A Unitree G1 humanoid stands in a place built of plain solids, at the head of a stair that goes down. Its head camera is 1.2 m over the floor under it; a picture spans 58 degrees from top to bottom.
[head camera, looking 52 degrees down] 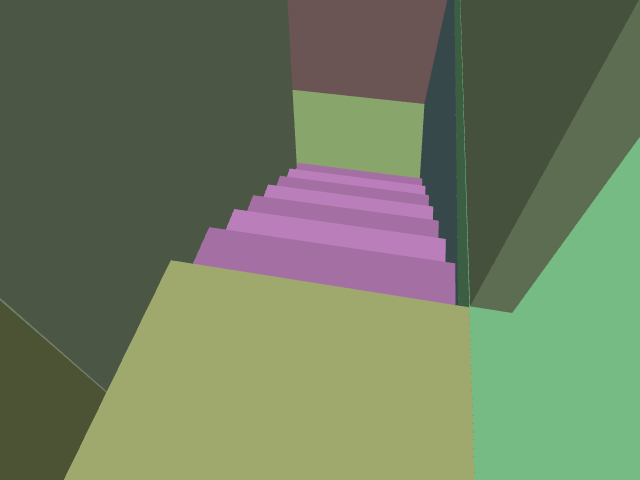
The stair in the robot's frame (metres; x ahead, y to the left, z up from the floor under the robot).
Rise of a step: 0.17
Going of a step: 0.26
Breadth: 0.99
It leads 11 degrees to the right of straight ahead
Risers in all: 8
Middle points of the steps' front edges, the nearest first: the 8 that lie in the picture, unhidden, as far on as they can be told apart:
0.76 0.02 0.00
1.04 -0.03 -0.16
1.29 -0.08 -0.33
1.54 -0.13 -0.49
1.79 -0.17 -0.66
2.04 -0.22 -0.82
2.29 -0.26 -0.99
2.54 -0.31 -1.16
